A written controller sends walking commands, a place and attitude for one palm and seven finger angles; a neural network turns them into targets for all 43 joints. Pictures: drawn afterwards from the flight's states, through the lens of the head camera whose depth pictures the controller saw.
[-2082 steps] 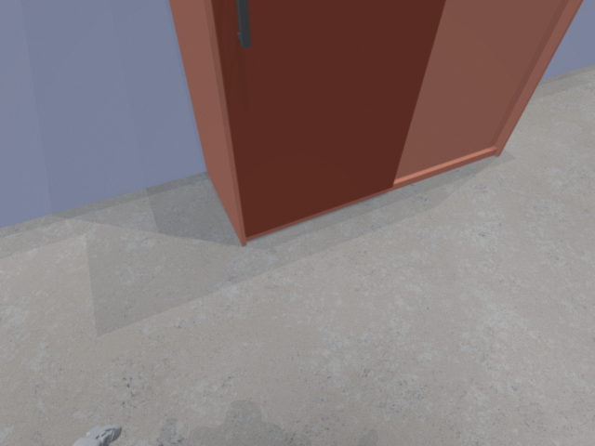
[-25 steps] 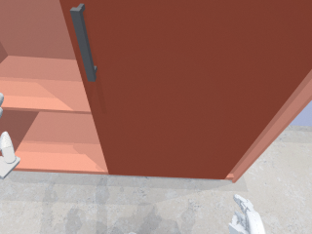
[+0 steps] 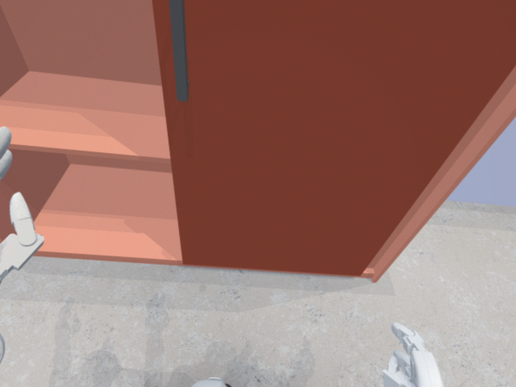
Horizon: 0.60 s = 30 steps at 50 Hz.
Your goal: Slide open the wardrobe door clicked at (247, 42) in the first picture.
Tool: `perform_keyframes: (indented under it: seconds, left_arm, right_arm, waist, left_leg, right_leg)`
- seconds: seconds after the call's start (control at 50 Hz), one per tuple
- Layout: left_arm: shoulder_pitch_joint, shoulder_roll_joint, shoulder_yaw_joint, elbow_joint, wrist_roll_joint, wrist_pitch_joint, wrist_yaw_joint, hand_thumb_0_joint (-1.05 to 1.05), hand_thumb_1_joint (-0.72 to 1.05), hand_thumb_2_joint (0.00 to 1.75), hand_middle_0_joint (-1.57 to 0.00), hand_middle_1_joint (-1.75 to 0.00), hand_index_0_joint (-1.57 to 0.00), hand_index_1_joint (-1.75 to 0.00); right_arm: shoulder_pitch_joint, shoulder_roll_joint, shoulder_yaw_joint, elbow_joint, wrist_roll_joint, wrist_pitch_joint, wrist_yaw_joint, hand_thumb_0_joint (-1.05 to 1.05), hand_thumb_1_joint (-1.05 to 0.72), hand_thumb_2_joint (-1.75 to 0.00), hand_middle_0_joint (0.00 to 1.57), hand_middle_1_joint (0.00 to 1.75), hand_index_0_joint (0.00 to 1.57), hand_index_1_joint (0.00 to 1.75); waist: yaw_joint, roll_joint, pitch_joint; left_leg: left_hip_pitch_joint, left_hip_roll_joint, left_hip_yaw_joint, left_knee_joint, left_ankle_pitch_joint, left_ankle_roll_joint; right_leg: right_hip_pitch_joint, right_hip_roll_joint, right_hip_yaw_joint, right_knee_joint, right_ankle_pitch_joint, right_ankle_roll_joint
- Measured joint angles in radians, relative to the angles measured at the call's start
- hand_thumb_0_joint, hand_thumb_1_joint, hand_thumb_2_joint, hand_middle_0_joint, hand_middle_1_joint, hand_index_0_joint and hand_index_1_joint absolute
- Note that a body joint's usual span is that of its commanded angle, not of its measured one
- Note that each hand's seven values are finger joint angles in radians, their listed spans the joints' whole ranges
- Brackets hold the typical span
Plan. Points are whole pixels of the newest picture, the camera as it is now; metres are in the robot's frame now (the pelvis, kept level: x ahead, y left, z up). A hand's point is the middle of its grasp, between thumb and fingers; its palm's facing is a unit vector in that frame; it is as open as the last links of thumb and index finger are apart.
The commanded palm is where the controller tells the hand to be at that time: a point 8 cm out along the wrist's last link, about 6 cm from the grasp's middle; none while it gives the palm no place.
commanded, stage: stop stepping back and stand still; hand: left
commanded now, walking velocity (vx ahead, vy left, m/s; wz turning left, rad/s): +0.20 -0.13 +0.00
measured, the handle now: (181, 46) +0.67 +0.22 +0.20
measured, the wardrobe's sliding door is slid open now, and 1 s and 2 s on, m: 0.67 0.67 0.67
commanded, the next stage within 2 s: let the arm hang, fingers relaxed in 1.56 s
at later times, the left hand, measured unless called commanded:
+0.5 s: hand out of the picture +0.13 +0.32 +0.16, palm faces +0.45 -0.87 -0.19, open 7.4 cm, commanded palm +0.05 +0.34 +0.19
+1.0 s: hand out of the picture +0.10 +0.30 +0.15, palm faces +0.41 -0.88 -0.24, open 7.4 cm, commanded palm +0.05 +0.35 +0.19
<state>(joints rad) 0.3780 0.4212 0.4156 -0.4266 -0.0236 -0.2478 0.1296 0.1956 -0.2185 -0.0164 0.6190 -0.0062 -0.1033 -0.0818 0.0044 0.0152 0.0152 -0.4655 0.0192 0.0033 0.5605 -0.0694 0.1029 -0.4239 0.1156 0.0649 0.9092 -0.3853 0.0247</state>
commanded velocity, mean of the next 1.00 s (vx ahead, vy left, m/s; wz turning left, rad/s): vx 0.18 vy -0.07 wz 0.00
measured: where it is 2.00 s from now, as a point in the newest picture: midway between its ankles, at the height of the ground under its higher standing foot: outside the picture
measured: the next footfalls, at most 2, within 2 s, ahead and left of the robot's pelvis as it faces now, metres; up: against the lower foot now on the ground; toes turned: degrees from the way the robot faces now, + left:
right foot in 0.24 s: -0.18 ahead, -0.08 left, +0.00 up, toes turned -10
left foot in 0.44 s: -0.02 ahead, +0.14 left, +0.00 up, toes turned -3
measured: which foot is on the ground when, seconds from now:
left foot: down 0.00-0.22, up 0.24-0.42, down 0.44-0.78, up 0.80-1.00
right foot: up 0.00-0.22, down 0.24-0.44, up 0.46-0.76, down 0.78-1.00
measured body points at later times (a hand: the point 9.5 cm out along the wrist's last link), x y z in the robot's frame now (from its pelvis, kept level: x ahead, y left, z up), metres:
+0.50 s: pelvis -0.12 +0.06 -0.01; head -0.15 +0.10 +0.43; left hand +0.10 +0.37 +0.17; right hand -0.02 -0.21 -0.09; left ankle -0.06 +0.15 -0.73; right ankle -0.20 -0.06 -0.70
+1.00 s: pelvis -0.12 +0.06 +0.00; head -0.15 +0.09 +0.45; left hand +0.08 +0.35 +0.16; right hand +0.01 -0.21 -0.07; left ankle -0.05 +0.18 -0.72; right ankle -0.16 -0.05 -0.73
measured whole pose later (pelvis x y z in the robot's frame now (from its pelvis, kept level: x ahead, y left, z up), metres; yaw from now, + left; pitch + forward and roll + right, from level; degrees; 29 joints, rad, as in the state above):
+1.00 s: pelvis -0.12 +0.06 +0.00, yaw -5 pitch -3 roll -1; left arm 0.45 0.28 0.32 -0.41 -0.03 -0.15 0.16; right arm 0.25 -0.24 -0.01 0.69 -0.01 -0.12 -0.08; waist 0.03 -0.03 -0.03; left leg -0.35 0.07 0.05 0.67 -0.30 0.01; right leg -0.15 -0.02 -0.11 0.58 -0.38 -0.01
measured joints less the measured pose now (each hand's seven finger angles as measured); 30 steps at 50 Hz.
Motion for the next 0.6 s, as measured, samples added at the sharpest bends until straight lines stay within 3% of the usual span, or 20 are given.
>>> perform_keyframes:
  seconds: [0.06,0.1,0.2,0.24,0.26,0.3,0.34,0.38,0.42,0.44,0.5,0.54,0.6]
  left_arm:
    - [0.021,0.021,0.026,-0.029,-0.008,0.015,-0.012,0.01,0.88,0.9,-0.21,-0.3,-0.21,-0.3]
    - [0.075,0.023,0.029,-0.094,-0.02,0.027,-0.011,0.01,0.89,0.9,-0.21,-0.3,-0.21,-0.3]
    - [0.176,0.044,0.011,-0.231,-0.04,0.045,-0.001,0.02,0.89,0.9,-0.21,-0.3,-0.21,-0.3]
    - [0.191,0.09,0.05,-0.264,-0.045,0.048,0.006,0.01,0.89,0.9,-0.21,-0.3,-0.21,-0.3]
    - [0.185,0.086,0.052,-0.263,-0.047,0.042,0.004,0.01,0.89,0.9,-0.21,-0.3,-0.21,-0.3]
    - [0.171,0.081,0.031,-0.222,-0.051,0.042,-0.006,0.01,0.88,0.9,-0.21,-0.3,-0.22,-0.3]
    - [0.153,0.077,0.03,-0.15,-0.051,0.037,-0.01,0.01,0.88,0.9,-0.21,-0.3,-0.22,-0.3]
    - [0.118,0.047,0.044,-0.069,-0.046,0.042,-0.001,0.01,0.88,0.9,-0.21,-0.3,-0.22,-0.3]
    - [0.043,0.005,0.043,0.013,-0.04,0.057,0.017,0.01,0.88,0.9,-0.21,-0.3,-0.22,-0.3]
    - [-0.001,-0.019,0.036,0.043,-0.04,0.07,0.026,0.0,0.88,0.9,-0.21,-0.3,-0.22,-0.3]
    - [-0.075,-0.077,0.023,0.092,-0.044,0.1,0.043,0.01,0.89,0.9,-0.2,-0.3,-0.21,-0.3]
    - [-0.033,-0.065,0.005,0.034,-0.043,0.11,0.029,0.01,0.89,0.9,-0.2,-0.3,-0.2,-0.3]
    - [0.106,-0.009,-0.016,-0.134,-0.034,0.083,0.002,0.02,0.89,0.9,-0.2,-0.3,-0.21,-0.3]
  right_arm:
    - [0.016,0.027,-0.007,0.001,0.002,-0.014,0.03,0.01,-0.9,-0.9,0.2,0.3,0.21,0.3]
    - [0.033,0.045,-0.005,0.002,0.007,-0.023,0.047,0.01,-0.9,-0.9,0.2,0.3,0.21,0.3]
    - [0.06,0.069,0.012,-0.01,0.001,-0.048,0.053,0.01,-0.9,-0.9,0.2,0.3,0.21,0.3]
    - [0.041,0.063,0.024,-0.032,0.001,-0.045,0.055,0.01,-0.9,-0.9,0.2,0.3,0.21,0.3]
    - [0.02,0.046,0.023,-0.022,0.002,-0.038,0.054,0.01,-0.9,-0.9,0.2,0.3,0.21,0.3]
    - [0.025,0.029,0.018,0.034,0.002,-0.007,0.05,0.01,-0.9,-0.9,0.2,0.3,0.21,0.3]
    - [0.077,0.037,0.018,0.074,0.017,0.018,0.047,0.01,-0.9,-0.9,0.2,0.3,0.21,0.3]
    - [0.119,0.04,0.025,0.092,0.026,0.038,0.037,0.01,-0.9,-0.9,0.2,0.3,0.21,0.3]
    - [0.142,0.026,0.031,0.09,0.024,0.04,0.019,0.01,-0.9,-0.9,0.2,0.3,0.21,0.3]
    - [0.143,0.011,0.031,0.08,0.022,0.033,0.011,0.01,-0.9,-0.9,0.2,0.3,0.21,0.3]
    - [0.077,0.007,0.03,0.074,0.012,0.009,0.0,0.01,-0.9,-0.9,0.2,0.3,0.21,0.3]
    - [0.063,0.036,0.037,0.055,0.002,-0.018,0.014,0.01,-0.9,-0.9,0.2,0.3,0.21,0.3]
    - [0.088,0.077,0.051,0.028,-0.005,-0.046,0.043,0.01,-0.9,-0.9,0.2,0.3,0.21,0.3]
  waist:
    - [-0.004,-0.001,0.0]
    - [0.003,-0.017,-0.018]
    - [0.002,-0.043,-0.062]
    - [0.026,-0.094,-0.059]
    - [0.035,-0.071,-0.046]
    - [0.019,-0.013,-0.061]
    - [0.024,-0.024,-0.124]
    - [0.035,-0.051,-0.166]
    - [0.022,-0.066,-0.167]
    - [0.011,-0.063,-0.153]
    - [-0.014,-0.069,-0.038]
    - [-0.043,-0.082,0.009]
    - [-0.068,-0.101,0.023]
  left_leg:
    - [-0.011,0.034,0.015,-0.08,0.029,-0.005]
    - [-0.009,0.04,0.031,-0.15,0.033,-0.029]
    - [-0.003,0.015,0.056,-0.308,0.016,-0.152]
    - [-0.092,-0.027,0.104,-0.158,-0.104,-0.171]
    - [-0.143,-0.019,0.082,0.016,-0.163,-0.162]
    - [-0.168,-0.013,0.023,0.326,-0.229,-0.142]
    - [-0.126,-0.013,0.011,0.472,-0.245,-0.126]
    - [-0.038,0.014,0.021,0.437,-0.288,-0.109]
    - [0.066,0.037,0.03,0.278,-0.333,-0.092]
    - [0.097,0.036,0.023,0.194,-0.333,-0.078]
    - [0.087,0.016,0.053,0.204,-0.265,-0.057]
    - [0.114,0.015,0.064,0.137,-0.212,-0.054]
    - [0.153,0.025,0.064,0.016,-0.141,-0.058]
  right_leg:
    - [0.023,0.017,-0.033,0.154,-0.053,-0.007]
    - [0.087,0.006,-0.066,0.12,-0.095,-0.017]
    - [0.349,0.001,-0.167,-0.343,-0.174,-0.073]
    - [0.418,-0.055,-0.154,-0.524,-0.067,-0.128]
    - [0.408,-0.058,-0.151,-0.521,0.021,-0.121]
    - [0.414,-0.035,-0.165,-0.453,-0.01,-0.082]
    - [0.426,-0.05,-0.153,-0.438,-0.05,-0.055]
    - [0.417,-0.071,-0.128,-0.422,-0.062,-0.043]
    - [0.386,-0.092,-0.132,-0.363,-0.087,-0.037]
    - [0.348,-0.104,-0.141,-0.297,-0.115,-0.042]
    - [0.178,-0.098,-0.078,0.008,-0.162,-0.056]
    - [0.074,-0.082,-0.068,0.117,-0.129,-0.058]
    - [-0.013,-0.083,-0.11,0.105,-0.033,-0.054]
